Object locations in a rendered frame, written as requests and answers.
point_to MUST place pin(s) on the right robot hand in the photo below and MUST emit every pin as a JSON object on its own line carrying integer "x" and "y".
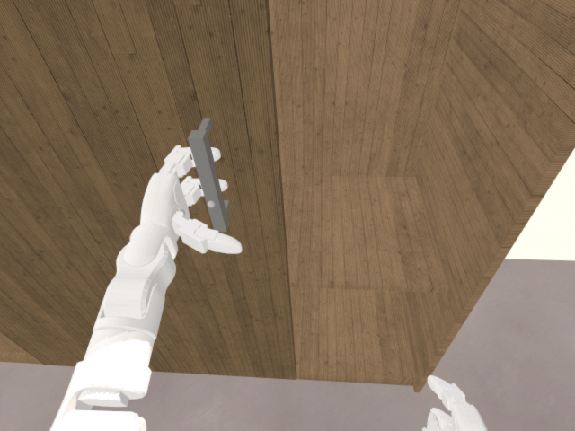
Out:
{"x": 465, "y": 417}

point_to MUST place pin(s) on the wardrobe door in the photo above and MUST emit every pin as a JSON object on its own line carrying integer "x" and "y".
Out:
{"x": 94, "y": 94}
{"x": 7, "y": 345}

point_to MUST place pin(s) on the robot left upper arm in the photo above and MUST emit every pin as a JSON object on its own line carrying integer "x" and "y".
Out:
{"x": 95, "y": 420}

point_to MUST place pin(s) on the handle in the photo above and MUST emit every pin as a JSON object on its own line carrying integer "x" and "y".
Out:
{"x": 204, "y": 161}

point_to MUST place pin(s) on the robot left forearm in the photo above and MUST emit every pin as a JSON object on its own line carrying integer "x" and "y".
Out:
{"x": 115, "y": 367}

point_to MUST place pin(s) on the left robot hand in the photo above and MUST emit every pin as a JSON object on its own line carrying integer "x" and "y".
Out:
{"x": 165, "y": 196}

